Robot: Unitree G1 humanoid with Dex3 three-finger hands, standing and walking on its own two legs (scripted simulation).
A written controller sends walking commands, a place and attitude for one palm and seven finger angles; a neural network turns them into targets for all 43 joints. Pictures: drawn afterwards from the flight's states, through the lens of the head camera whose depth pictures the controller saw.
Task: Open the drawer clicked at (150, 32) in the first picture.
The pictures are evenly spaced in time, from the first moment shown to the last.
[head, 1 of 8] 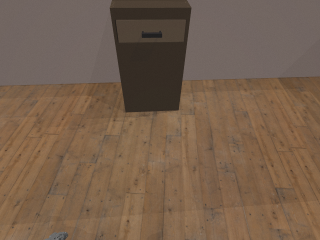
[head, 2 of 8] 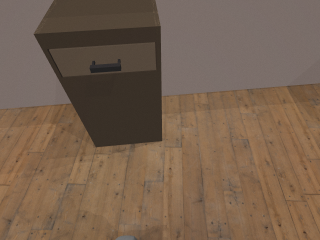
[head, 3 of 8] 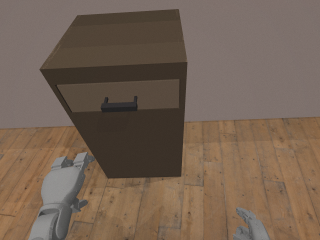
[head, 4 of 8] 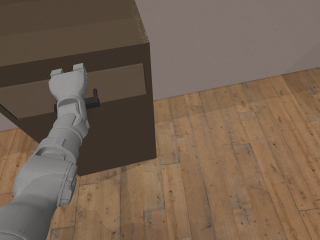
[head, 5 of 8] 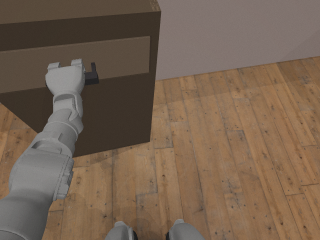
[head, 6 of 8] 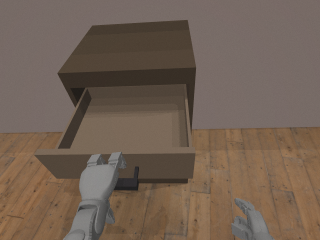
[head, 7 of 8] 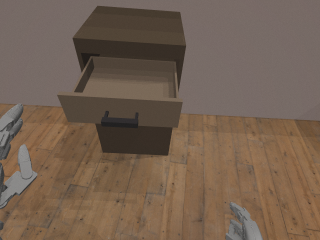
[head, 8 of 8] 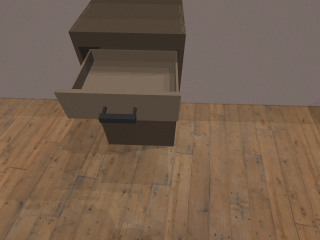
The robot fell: no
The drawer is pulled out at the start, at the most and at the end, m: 0.00 0.30 0.30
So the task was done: yes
